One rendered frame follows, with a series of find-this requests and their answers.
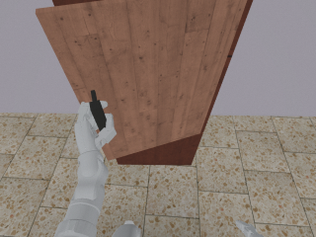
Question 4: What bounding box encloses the robot right hand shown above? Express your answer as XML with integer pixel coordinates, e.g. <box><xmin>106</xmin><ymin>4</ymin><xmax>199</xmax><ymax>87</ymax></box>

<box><xmin>235</xmin><ymin>220</ymin><xmax>264</xmax><ymax>237</ymax></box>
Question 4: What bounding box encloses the handle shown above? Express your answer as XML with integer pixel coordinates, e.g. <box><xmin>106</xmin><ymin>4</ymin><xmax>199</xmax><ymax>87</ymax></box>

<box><xmin>89</xmin><ymin>90</ymin><xmax>107</xmax><ymax>131</ymax></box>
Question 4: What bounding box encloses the robot left hand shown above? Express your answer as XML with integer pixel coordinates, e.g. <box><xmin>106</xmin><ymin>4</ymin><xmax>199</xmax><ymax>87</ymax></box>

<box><xmin>74</xmin><ymin>101</ymin><xmax>117</xmax><ymax>155</ymax></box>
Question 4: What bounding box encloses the left robot shin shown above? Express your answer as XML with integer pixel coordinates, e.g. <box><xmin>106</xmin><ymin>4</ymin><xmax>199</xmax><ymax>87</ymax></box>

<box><xmin>124</xmin><ymin>220</ymin><xmax>134</xmax><ymax>224</ymax></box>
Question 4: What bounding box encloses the cupboard door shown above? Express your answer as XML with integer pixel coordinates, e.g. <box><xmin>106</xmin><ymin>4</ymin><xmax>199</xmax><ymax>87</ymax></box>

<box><xmin>36</xmin><ymin>0</ymin><xmax>248</xmax><ymax>161</ymax></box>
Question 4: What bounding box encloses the left robot forearm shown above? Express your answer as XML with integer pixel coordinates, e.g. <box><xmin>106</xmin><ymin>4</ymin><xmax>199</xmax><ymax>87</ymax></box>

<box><xmin>53</xmin><ymin>150</ymin><xmax>109</xmax><ymax>237</ymax></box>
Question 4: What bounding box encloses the robot left thigh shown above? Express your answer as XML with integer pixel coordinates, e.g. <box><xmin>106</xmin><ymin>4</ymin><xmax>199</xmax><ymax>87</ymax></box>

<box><xmin>112</xmin><ymin>224</ymin><xmax>141</xmax><ymax>237</ymax></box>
